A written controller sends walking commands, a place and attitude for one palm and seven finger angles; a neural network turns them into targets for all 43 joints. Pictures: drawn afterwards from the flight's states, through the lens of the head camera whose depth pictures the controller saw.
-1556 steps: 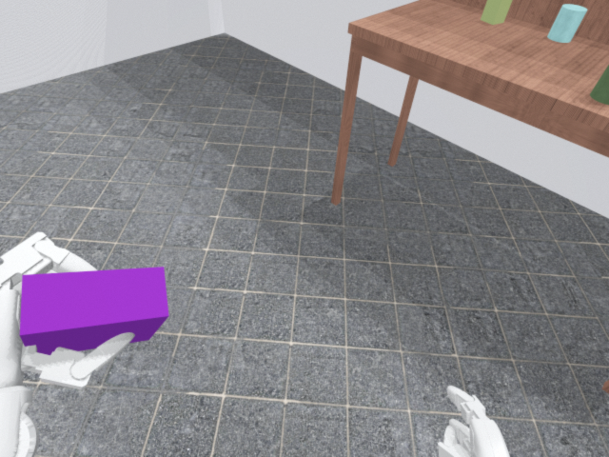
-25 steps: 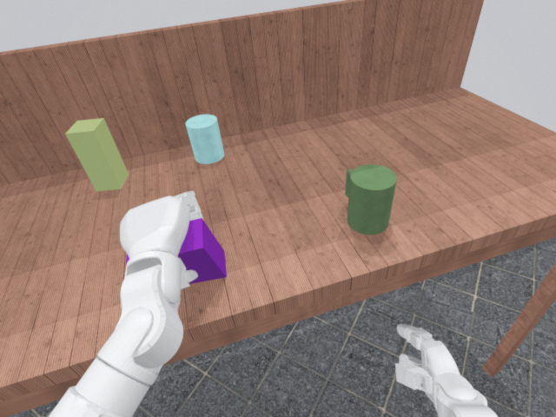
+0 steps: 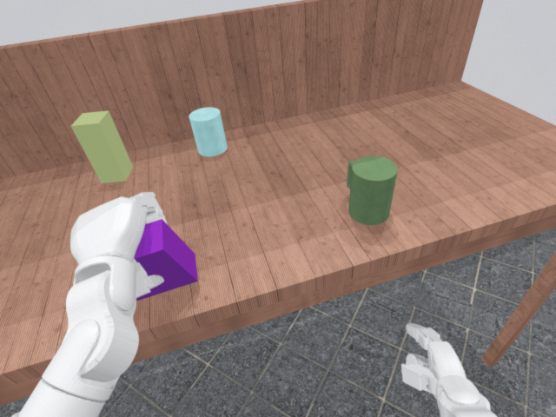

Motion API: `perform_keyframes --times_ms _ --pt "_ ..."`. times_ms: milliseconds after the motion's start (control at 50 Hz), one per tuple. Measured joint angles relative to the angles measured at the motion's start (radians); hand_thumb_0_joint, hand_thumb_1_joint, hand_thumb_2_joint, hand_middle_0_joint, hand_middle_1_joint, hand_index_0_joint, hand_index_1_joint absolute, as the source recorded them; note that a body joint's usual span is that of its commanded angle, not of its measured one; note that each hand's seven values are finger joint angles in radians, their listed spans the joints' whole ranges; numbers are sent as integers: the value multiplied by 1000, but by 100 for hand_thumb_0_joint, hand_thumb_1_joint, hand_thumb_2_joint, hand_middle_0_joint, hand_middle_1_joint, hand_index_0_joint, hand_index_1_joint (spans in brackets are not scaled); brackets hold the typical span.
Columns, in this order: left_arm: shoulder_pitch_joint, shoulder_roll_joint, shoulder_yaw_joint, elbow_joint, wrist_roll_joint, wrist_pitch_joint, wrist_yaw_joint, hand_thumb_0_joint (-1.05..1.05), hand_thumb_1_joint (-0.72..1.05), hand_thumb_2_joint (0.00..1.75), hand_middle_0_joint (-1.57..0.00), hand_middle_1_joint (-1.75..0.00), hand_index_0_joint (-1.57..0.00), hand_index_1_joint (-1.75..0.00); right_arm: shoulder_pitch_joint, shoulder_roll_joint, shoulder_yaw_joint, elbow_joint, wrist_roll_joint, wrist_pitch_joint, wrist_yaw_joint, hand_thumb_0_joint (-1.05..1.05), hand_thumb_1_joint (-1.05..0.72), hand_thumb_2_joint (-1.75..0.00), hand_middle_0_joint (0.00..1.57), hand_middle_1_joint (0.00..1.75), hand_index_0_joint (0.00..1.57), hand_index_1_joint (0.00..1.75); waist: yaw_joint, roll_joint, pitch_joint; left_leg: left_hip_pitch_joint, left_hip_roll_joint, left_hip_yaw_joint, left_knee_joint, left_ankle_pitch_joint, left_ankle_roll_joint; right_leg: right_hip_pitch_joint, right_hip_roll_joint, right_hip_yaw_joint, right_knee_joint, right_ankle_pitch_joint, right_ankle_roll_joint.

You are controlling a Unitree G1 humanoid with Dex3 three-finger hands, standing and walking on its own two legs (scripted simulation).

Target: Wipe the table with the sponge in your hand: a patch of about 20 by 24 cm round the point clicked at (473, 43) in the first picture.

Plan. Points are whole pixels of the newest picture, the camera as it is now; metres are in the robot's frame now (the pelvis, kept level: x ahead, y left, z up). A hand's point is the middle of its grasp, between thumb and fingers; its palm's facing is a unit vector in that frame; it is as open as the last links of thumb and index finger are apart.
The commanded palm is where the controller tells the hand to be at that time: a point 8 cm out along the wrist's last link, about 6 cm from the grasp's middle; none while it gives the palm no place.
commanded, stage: wipe forward along the middle lane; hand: left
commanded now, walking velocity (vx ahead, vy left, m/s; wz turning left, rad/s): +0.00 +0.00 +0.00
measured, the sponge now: (151, 268) +0.28 +0.23 +0.10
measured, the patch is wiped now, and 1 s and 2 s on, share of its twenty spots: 1.00 1.00 1.00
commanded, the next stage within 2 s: slide back across to the first lane in 1.70 s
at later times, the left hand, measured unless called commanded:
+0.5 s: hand (138, 235) +0.31 +0.25 +0.14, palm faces +0.09 -0.08 -0.99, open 9.2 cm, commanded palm +0.28 +0.26 +0.18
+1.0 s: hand (136, 214) +0.36 +0.28 +0.14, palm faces +0.02 -0.04 -1.00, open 9.2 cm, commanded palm +0.33 +0.29 +0.16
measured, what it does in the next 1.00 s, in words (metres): stands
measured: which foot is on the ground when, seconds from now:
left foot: down 0.00-1.00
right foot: down 0.00-1.00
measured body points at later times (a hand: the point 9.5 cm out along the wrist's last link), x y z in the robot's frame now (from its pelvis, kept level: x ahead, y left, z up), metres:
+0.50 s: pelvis +0.00 +0.00 +0.00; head -0.03 -0.05 +0.45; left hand +0.30 +0.25 +0.19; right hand +0.25 -0.21 -0.08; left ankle +0.01 +0.13 -0.74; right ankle -0.01 -0.07 -0.74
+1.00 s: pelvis +0.00 -0.01 +0.00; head -0.01 -0.04 +0.45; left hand +0.35 +0.28 +0.19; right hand +0.21 -0.23 -0.10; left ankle +0.01 +0.13 -0.73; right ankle -0.01 -0.07 -0.74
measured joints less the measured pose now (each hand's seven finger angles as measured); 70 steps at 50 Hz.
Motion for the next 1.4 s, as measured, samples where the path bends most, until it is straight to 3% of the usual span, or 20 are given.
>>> perform_keyframes --times_ms 400,520,880,1220,1400 --pt "-175 1 -25 284 89 -82 -49 0 -48 107 -81 -144 -86 -140 10 -4 2 59 -2 -65 -20 1 -91 -90 20 30 20 30 -2 5 1 -7 -11 -16 -35 28 2 -6 -10 -15 -26 17 2" --pt "-208 5 -12 346 99 -90 -70 0 -48 107 -82 -143 -87 -139 8 -11 -1 64 -1 -63 -17 1 -91 -90 20 30 20 30 -8 2 -6 -14 -10 -16 -35 23 2 -11 -9 -14 -27 12 2" --pt "-326 31 31 529 110 -198 -74 -1 -49 108 -83 -143 -88 -139 61 -26 -17 70 4 -60 -25 1 -91 -90 20 30 20 30 -26 -11 -16 -59 -7 -32 -14 12 2 -44 -5 -29 -24 7 -2" --pt "-537 103 96 871 123 -341 -89 -1 -50 108 -83 -142 -87 -141 158 -36 -28 85 4 -48 -38 1 -91 -90 20 30 20 30 -82 -25 -28 -140 -1 -39 17 12 11 -116 2 -36 -14 17 -3" --pt "-598 138 128 975 138 -423 -72 -1 -50 108 -84 -141 -86 -142 216 -44 -47 92 4 -30 -35 1 -91 -90 20 30 20 30 -98 -28 -36 -179 0 -38 27 9 12 -148 3 -34 -17 22 2"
